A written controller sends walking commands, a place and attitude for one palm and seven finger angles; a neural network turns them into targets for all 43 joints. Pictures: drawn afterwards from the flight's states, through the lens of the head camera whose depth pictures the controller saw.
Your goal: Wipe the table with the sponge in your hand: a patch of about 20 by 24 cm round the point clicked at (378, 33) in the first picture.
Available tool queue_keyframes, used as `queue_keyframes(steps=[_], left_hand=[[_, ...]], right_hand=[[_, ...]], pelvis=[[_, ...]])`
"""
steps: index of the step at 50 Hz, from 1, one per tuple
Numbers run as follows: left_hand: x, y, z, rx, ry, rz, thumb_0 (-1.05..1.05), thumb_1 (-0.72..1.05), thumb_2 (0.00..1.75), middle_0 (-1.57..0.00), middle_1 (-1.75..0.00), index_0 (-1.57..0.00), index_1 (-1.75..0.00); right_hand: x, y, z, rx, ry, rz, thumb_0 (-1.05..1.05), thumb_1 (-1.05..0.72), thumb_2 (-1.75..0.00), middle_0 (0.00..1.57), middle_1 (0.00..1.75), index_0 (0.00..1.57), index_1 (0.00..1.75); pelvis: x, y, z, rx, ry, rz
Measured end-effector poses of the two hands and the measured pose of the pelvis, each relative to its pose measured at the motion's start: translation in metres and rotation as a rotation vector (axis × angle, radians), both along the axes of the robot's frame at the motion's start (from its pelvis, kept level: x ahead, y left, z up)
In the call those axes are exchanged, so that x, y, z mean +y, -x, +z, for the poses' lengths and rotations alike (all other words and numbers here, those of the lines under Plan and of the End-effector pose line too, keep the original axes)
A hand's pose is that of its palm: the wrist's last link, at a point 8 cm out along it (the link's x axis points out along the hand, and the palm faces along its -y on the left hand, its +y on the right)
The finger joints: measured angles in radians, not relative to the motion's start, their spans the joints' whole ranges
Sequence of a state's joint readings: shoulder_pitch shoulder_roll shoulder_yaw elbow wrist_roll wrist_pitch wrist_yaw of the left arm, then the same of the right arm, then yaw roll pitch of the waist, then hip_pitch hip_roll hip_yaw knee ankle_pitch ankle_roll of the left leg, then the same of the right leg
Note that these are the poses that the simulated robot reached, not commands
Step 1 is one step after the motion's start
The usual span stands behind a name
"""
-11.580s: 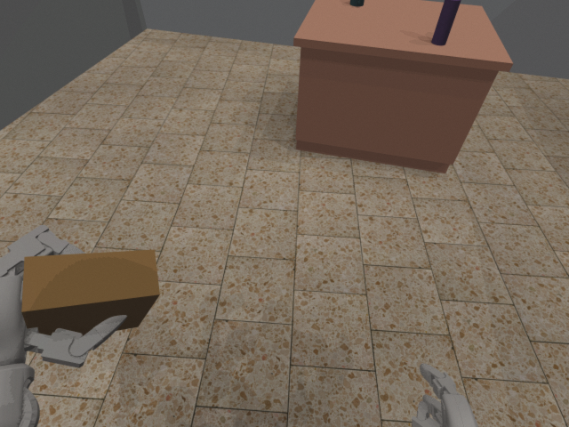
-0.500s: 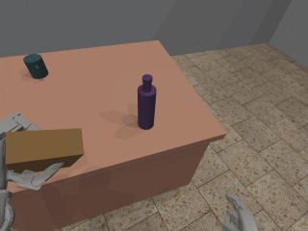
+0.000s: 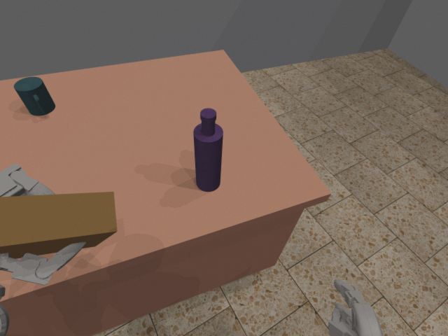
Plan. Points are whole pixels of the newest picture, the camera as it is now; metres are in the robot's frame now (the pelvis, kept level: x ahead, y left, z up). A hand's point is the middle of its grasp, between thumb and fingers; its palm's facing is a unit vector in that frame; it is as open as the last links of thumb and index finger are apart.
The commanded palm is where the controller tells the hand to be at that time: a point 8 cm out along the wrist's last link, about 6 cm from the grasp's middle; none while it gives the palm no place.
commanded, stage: shuffle to correct the standing spot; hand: left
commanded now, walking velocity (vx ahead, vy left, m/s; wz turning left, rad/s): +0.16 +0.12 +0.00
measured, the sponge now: (72, 225) +0.23 +0.22 +0.15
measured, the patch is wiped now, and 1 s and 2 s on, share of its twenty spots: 0.00 0.00 0.00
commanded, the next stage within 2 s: come to a stop and stand still in 0.84 s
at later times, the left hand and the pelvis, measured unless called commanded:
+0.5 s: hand (21, 223) +0.22 +0.27 +0.17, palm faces +0.37 -0.84 -0.40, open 9.0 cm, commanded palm +0.16 +0.30 +0.19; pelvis -0.01 +0.03 +0.01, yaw -2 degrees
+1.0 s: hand (8, 194) +0.25 +0.29 +0.18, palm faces +0.37 -0.82 -0.43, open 9.0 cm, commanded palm +0.19 +0.33 +0.19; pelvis +0.03 +0.05 +0.00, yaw +0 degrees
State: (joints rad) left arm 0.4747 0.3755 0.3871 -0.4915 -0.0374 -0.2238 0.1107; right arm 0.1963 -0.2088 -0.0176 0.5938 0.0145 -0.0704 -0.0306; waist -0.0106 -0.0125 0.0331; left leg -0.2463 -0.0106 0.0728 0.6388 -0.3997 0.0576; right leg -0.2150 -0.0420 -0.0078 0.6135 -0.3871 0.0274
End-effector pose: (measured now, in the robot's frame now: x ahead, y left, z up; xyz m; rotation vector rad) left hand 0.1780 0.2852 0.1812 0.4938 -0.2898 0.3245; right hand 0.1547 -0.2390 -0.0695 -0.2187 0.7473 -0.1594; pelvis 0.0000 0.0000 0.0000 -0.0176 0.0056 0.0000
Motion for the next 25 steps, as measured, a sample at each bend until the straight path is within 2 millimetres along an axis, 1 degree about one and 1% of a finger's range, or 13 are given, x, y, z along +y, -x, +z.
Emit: queue_keyframes(steps=[6, 12, 16, 19, 22, 25], left_hand=[[0.006, 0.004, 0.004, -0.025, -0.001, 0.004, -0.01, -0.42, 1.05, -0.84, -1.39, -0.85, -1.4], [0.012, 0.007, 0.003, -0.009, 0.004, 0.016, -0.01, -0.42, 1.05, -0.84, -1.39, -0.85, -1.4], [0.013, 0.008, 0.005, -0.025, 0.013, 0.011, -0.01, -0.42, 1.05, -0.84, -1.39, -0.85, -1.4], [0.02, 0.01, 0.0, -0.038, 0.038, 0.012, -0.01, -0.42, 1.05, -0.84, -1.39, -0.85, -1.4], [0.026, 0.006, -0.005, -0.012, 0.047, 0.019, -0.01, -0.42, 1.05, -0.84, -1.39, -0.85, -1.4], [0.024, -0.001, 0.0, 0.012, 0.021, 0.001, -0.01, -0.42, 1.05, -0.84, -1.39, -0.85, -1.4]], right_hand=[[0.014, -0.011, 0.002, -0.02, -0.015, 0.035, 0.01, -0.9, -0.9, 0.2, 0.3, 0.2, 0.3], [0.025, -0.012, 0.007, -0.052, -0.029, 0.04, 0.01, -0.9, -0.9, 0.2, 0.3, 0.2, 0.3], [0.03, -0.008, 0.004, -0.034, -0.032, 0.05, 0.01, -0.9, -0.9, 0.2, 0.3, 0.2, 0.3], [0.029, -0.002, 0.004, -0.013, -0.012, 0.036, 0.01, -0.9, -0.89, 0.2, 0.3, 0.2, 0.3], [0.03, 0.005, 0.005, -0.009, 0.001, 0.003, 0.01, -0.9, -0.89, 0.2, 0.3, 0.2, 0.3], [0.032, 0.013, 0.007, -0.006, -0.005, -0.009, 0.01, -0.9, -0.9, 0.2, 0.3, 0.2, 0.3]], pelvis=[[0.005, 0.0, 0.0, 0.002, 0.015, 0.014], [0.011, 0.002, 0.001, -0.009, 0.001, -0.01], [0.014, 0.004, 0.002, -0.006, 0.028, 0.013], [0.02, 0.004, 0.0, 0.001, 0.022, -0.008], [0.026, 0.005, 0.001, -0.007, 0.0, -0.025], [0.028, 0.006, 0.006, -0.013, -0.005, -0.031]])
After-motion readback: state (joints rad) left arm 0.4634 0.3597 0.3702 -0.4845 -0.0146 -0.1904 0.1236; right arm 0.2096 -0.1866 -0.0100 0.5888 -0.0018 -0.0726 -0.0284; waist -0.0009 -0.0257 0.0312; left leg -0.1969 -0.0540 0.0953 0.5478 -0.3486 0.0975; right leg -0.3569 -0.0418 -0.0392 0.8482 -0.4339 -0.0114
